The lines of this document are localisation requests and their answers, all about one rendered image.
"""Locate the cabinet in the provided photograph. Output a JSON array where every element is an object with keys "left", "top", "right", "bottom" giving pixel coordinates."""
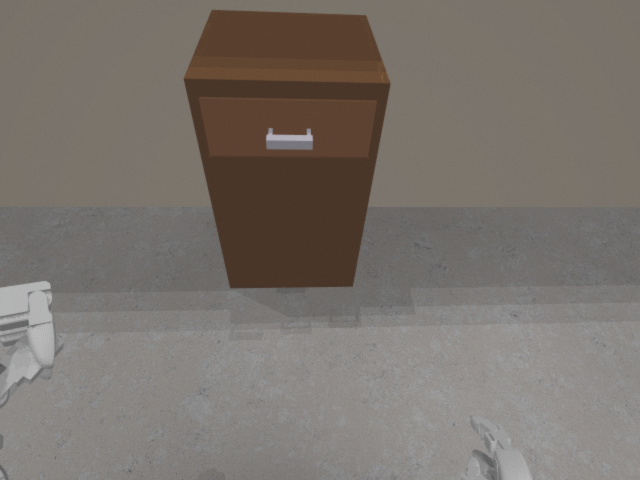
[{"left": 184, "top": 10, "right": 391, "bottom": 288}]

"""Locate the drawer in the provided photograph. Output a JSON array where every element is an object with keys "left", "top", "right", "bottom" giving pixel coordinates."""
[{"left": 199, "top": 97, "right": 377, "bottom": 157}]

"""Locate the handle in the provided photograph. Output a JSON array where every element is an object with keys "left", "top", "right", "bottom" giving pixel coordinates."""
[{"left": 266, "top": 128, "right": 313, "bottom": 150}]

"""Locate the left robot hand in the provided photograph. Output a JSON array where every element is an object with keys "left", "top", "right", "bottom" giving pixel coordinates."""
[{"left": 0, "top": 281, "right": 64, "bottom": 409}]

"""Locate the right robot hand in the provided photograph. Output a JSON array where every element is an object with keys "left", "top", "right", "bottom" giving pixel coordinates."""
[{"left": 460, "top": 414, "right": 533, "bottom": 480}]

